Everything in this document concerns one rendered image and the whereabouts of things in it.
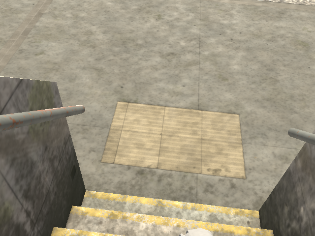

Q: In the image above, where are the stairs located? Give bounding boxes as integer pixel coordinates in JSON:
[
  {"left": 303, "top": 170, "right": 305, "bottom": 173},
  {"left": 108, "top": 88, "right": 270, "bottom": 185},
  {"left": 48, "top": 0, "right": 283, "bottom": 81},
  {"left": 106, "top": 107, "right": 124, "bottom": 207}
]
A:
[{"left": 50, "top": 190, "right": 274, "bottom": 236}]

